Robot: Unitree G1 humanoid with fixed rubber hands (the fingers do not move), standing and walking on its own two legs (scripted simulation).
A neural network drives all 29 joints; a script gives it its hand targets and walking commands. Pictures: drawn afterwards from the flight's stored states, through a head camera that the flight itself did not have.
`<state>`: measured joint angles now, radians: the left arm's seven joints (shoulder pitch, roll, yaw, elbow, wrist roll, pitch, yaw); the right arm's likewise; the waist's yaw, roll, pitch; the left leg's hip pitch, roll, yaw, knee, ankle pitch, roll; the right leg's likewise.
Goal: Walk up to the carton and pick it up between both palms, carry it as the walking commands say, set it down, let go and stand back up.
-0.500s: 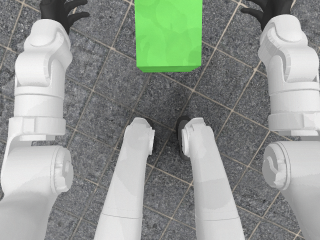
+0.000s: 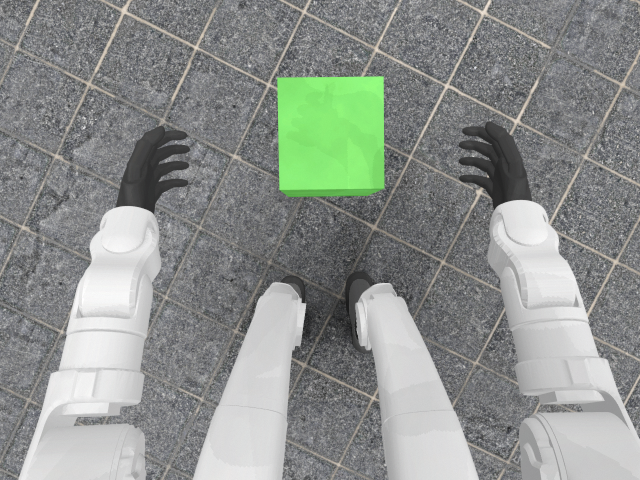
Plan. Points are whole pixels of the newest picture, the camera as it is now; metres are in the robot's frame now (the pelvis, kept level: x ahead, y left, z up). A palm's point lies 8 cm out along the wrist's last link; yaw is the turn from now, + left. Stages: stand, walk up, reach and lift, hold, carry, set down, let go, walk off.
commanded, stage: let go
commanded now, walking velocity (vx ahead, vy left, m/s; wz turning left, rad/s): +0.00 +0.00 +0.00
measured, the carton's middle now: (329, 145) +0.52 +0.01 -0.57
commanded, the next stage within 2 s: stand in 0.98 s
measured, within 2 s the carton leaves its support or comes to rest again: neither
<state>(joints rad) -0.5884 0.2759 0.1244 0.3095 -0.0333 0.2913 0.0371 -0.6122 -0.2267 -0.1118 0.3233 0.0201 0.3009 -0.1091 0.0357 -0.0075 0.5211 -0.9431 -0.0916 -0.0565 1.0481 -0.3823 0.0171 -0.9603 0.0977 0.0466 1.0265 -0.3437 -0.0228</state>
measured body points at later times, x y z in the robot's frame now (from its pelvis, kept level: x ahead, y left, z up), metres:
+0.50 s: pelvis +0.09 +0.00 +0.07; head +0.13 -0.01 +0.52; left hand +0.26 +0.22 -0.01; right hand +0.27 -0.23 -0.02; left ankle +0.07 +0.10 -0.66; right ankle +0.08 -0.10 -0.66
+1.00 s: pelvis +0.11 -0.01 +0.07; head +0.12 +0.00 +0.52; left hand +0.26 +0.23 -0.01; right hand +0.27 -0.24 -0.01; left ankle +0.07 +0.10 -0.66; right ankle +0.08 -0.10 -0.66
